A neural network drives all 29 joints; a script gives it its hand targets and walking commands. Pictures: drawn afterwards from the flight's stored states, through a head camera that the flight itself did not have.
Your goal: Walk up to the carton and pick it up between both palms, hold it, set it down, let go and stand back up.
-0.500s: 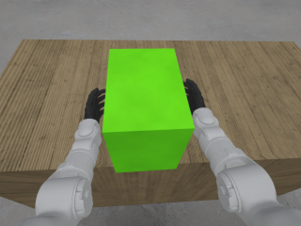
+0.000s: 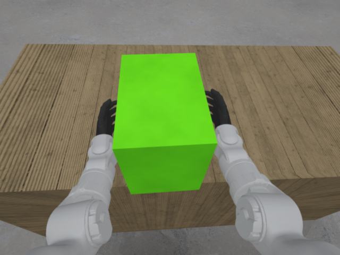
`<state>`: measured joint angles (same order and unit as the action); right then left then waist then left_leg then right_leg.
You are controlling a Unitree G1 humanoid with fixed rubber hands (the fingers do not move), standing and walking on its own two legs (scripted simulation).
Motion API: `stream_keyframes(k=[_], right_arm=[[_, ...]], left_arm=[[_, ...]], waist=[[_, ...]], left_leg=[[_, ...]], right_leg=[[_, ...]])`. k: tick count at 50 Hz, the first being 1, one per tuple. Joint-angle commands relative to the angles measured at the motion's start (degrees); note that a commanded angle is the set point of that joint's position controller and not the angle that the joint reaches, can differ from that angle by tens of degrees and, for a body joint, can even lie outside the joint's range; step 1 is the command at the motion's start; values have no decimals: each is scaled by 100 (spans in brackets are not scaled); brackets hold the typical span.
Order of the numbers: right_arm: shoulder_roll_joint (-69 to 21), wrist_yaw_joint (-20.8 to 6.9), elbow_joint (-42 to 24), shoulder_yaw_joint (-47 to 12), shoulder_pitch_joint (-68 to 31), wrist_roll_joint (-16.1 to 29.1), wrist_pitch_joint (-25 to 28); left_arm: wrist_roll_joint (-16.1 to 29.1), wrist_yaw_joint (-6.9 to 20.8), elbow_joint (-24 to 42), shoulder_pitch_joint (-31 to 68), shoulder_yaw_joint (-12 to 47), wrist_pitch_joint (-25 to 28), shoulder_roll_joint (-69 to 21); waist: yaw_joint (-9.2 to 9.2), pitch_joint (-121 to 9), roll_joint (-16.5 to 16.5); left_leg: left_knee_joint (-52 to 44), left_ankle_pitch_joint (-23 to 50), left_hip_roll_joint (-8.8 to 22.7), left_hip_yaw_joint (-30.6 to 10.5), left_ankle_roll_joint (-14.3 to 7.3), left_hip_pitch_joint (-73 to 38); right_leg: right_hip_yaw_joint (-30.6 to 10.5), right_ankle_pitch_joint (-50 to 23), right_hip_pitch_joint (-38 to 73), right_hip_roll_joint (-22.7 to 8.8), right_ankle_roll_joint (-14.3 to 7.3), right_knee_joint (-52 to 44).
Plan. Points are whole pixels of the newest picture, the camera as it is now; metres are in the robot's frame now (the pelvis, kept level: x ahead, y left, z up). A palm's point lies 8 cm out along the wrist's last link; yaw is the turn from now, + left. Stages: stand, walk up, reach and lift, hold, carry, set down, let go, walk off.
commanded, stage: reach and lift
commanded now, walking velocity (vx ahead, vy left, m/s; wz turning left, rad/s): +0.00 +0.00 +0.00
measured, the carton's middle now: (162, 125) +0.44 +0.10 +0.02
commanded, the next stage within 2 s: none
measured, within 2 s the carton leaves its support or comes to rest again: leaves its support in 1.16 s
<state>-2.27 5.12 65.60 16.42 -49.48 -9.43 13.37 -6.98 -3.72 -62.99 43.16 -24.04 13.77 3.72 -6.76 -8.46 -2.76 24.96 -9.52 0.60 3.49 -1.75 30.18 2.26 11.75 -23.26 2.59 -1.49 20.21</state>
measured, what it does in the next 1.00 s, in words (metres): stands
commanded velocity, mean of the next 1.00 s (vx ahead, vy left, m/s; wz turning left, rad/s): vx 0.00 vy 0.00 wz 0.00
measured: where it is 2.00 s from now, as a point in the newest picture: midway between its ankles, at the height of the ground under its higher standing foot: outside the picture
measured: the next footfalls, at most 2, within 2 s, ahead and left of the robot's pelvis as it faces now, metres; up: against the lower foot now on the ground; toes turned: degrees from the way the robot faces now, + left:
none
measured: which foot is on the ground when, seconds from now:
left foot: down 0.00-1.00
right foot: down 0.00-1.00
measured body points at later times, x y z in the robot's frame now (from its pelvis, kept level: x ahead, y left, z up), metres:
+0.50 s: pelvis +0.00 +0.00 +0.00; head +0.06 +0.03 +0.45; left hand +0.39 +0.23 +0.03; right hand +0.45 -0.05 +0.07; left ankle +0.01 +0.09 -0.74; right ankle -0.04 -0.10 -0.74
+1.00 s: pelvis +0.00 +0.00 +0.00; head +0.05 +0.03 +0.45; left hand +0.39 +0.23 +0.03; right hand +0.44 -0.05 +0.07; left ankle +0.01 +0.09 -0.74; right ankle -0.04 -0.10 -0.74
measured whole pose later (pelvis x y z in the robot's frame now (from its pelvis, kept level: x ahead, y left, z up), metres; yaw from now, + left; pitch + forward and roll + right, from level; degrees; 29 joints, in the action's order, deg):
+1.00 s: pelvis +0.00 +0.00 +0.00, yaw +0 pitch +14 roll -2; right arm -3.4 6.2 64.8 19.4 -47.8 -11.4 15.0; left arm -8.4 -5.2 -62.1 43.1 -25.2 13.5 2.0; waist -6.8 -8.3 -2.7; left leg 25.0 -9.2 0.7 3.5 -1.8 30.2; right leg 2.3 11.5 -23.3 2.7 -1.5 20.2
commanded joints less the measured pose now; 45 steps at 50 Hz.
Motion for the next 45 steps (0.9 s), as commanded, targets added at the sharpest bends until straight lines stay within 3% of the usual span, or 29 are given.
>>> stream_keyframes(k=[1,5,6,7,10,11,12,13,14,16,17,19,21,22,24,25,27,28,31,32,35,36,37,39,40,41,43,44,45], right_arm=[[-3219,-821,-474,-251,-2398,-1235,113],[-3324,-814,-590,-357,-2462,-1194,214],[-3450,-774,-684,-571,-2455,-1206,238],[-3110,-804,-512,-248,-2453,-1315,207],[-3269,-859,-407,-244,-2374,-1195,139],[-3173,-846,-340,-116,-2291,-1236,142],[-3359,-836,-532,-343,-2382,-1250,189],[-3228,-851,-658,-312,-2611,-1272,172],[-3352,-820,-556,-342,-2259,-1200,207],[-3355,-871,-603,-468,-2399,-1164,219],[-3434,-833,-402,-354,-2394,-1176,202],[-3526,-810,-583,-501,-2257,-1270,145],[-3604,-819,-470,-603,-2246,-1171,183],[-3459,-815,-426,-475,-2220,-1208,189],[-3526,-824,-595,-644,-2323,-1229,331],[-3517,-817,-701,-558,-2510,-1294,368],[-3608,-844,-381,-680,-2318,-1207,316],[-3509,-829,-619,-504,-2406,-1261,337],[-3532,-829,-251,-410,-2166,-1298,218],[-3400,-828,-292,-319,-2256,-1242,276],[-3418,-840,-537,-434,-2562,-1213,383],[-3430,-854,-459,-474,-2323,-1116,353],[-3428,-805,-315,-374,-2394,-1209,363],[-3588,-857,-280,-381,-2370,-1354,341],[-3611,-805,-446,-508,-2341,-1376,328],[-3555,-785,-415,-553,-2266,-1240,292],[-3458,-781,-299,-331,-2415,-1416,329],[-3439,-789,-360,-416,-2444,-1312,412],[-3460,-802,-279,-429,-2469,-1284,431]], left_arm=[[-1216,819,610,3087,759,2,-2679],[-1125,804,692,3118,856,34,-2920],[-1210,825,520,2793,727,70,-2914],[-1223,724,720,3064,902,28,-2935],[-1239,733,801,3163,873,-10,-2899],[-1222,719,884,3169,1019,-46,-2983],[-1223,765,722,2987,851,-27,-3043],[-1245,756,560,3032,751,-46,-2918],[-1114,754,664,2778,1005,-25,-3050],[-1174,743,781,3057,928,35,-3016],[-1247,718,812,3136,871,14,-2997],[-1347,803,497,2869,651,7,-2927],[-1195,773,816,2960,910,51,-3117],[-1136,754,737,3120,1040,75,-3064],[-1199,755,578,2877,1022,118,-3137],[-1135,755,630,3207,962,154,-3092],[-1355,758,560,2860,777,171,-3047],[-1217,734,612,2990,969,123,-3143],[-1258,786,350,2915,763,98,-2976],[-1159,752,588,3081,1066,85,-3242],[-1021,662,685,3369,1215,142,-3298],[-1098,643,668,3213,1141,144,-3188],[-1119,692,473,3231,1138,132,-3263],[-1283,706,524,3141,774,144,-3070],[-1273,757,235,2910,718,140,-3093],[-1286,741,348,2959,837,112,-3105],[-1204,725,289,3304,1010,148,-3190],[-1087,736,419,3451,1156,197,-3270],[-1180,727,501,3424,1032,218,-3192]], waist=[[-224,-2901,674],[-189,-3192,658],[-189,-3373,395],[-76,-3261,649],[-162,-3020,957],[57,-3177,956],[-243,-3272,781],[-378,-3206,608],[-110,-3321,664],[-311,-3272,769],[-263,-3220,836],[-316,-3109,440],[-264,-3311,589],[-37,-3284,623],[-310,-3489,599],[-186,-3418,559],[-482,-3264,678],[-271,-3360,624],[-179,-2960,480],[-89,-3170,788],[-104,-3457,685],[-255,-3371,777],[-176,-3212,667],[-408,-3194,494],[-389,-3114,295],[-370,-2940,406],[-73,-3243,453],[-99,-3510,674],[-172,-3342,500]], left_leg=[[247,3462,126,232,541,-2379],[250,3885,130,204,522,-2253],[302,3751,99,227,476,-2135],[242,3873,192,131,574,-2523],[251,3765,143,218,604,-2512],[253,3972,207,106,632,-2841],[253,3962,160,247,540,-2702],[269,3911,173,266,549,-2567],[298,3988,168,201,561,-2593],[290,3875,180,262,565,-2643],[257,3740,170,231,523,-2405],[211,3414,69,306,404,-2038],[210,3788,143,257,491,-2297],[236,3833,170,216,532,-2499],[291,3948,147,306,559,-2381],[306,3904,152,262,564,-2289],[278,3843,112,306,534,-2107],[241,3730,126,303,516,-2268],[128,3356,149,275,428,-2227],[147,3643,228,182,534,-2506],[352,3902,225,158,599,-2606],[296,3839,192,262,570,-2724],[295,3809,195,225,562,-2500],[133,3331,130,333,415,-2189],[151,3364,102,353,405,-2098],[199,3455,117,321,438,-1931],[200,3397,139,255,485,-2063],[261,3655,112,264,532,-2192],[204,3549,152,251,487,-2350]], right_leg=[[153,-1184,1316,-144,90,-35],[135,-1794,1504,-156,130,53],[120,-1979,1752,-142,168,138],[245,-1602,1318,-114,92,52],[196,-1227,1205,-113,29,-54],[168,-1164,1132,-84,-15,-150],[112,-1354,1162,-98,26,-103],[144,-1369,1323,-101,-7,-57],[145,-1594,1478,-84,13,-26],[168,-1346,1275,-125,2,-58],[144,-1348,1387,-112,-4,-32],[16,-1781,1796,-223,106,53],[120,-1861,1713,-122,71,119],[155,-1800,1425,-107,102,66],[179,-1887,1551,-65,59,103],[172,-1940,1582,-105,67,135],[99,-1905,1614,-137,42,182],[99,-1895,1585,-163,58,116],[99,-1431,1519,-128,27,-28],[159,-1306,1235,-115,-14,-46],[245,-1322,1039,-57,-66,-20],[168,-1304,924,-66,-58,-134],[147,-1413,1134,-124,-58,-129],[96,-1407,1300,-167,33,4],[56,-1750,1557,-170,54,22],[18,-1890,1741,-182,59,93],[146,-1858,1487,-175,76,117],[167,-1981,1506,-185,70,119],[194,-1633,1339,-128,71,-13]])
